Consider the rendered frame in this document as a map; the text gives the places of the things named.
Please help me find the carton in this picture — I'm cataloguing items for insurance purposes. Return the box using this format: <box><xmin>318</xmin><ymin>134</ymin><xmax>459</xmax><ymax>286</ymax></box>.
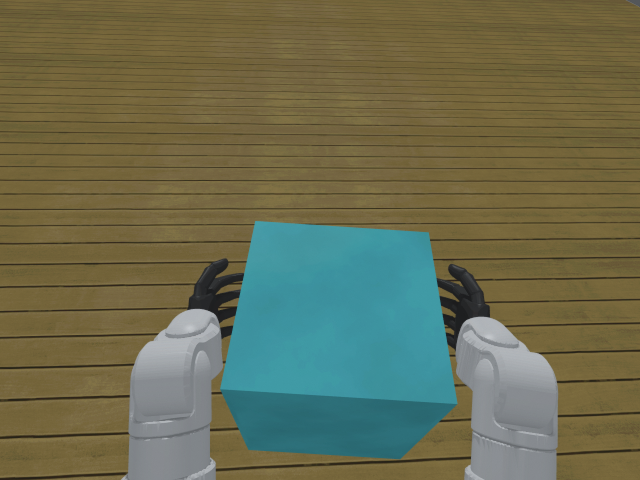
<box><xmin>220</xmin><ymin>221</ymin><xmax>458</xmax><ymax>459</ymax></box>

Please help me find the left robot forearm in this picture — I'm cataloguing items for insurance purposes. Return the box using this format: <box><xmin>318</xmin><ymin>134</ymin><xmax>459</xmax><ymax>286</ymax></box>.
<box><xmin>121</xmin><ymin>309</ymin><xmax>223</xmax><ymax>480</ymax></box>

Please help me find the left robot hand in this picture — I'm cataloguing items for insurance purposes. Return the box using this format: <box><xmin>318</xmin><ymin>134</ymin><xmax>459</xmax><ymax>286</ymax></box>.
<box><xmin>187</xmin><ymin>258</ymin><xmax>244</xmax><ymax>339</ymax></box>

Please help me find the right robot forearm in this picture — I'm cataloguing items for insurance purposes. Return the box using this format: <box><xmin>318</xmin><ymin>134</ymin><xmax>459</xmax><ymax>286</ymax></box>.
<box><xmin>456</xmin><ymin>317</ymin><xmax>558</xmax><ymax>480</ymax></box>

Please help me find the right robot hand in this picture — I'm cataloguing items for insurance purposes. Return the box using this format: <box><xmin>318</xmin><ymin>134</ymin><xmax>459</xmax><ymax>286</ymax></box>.
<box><xmin>436</xmin><ymin>264</ymin><xmax>490</xmax><ymax>352</ymax></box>

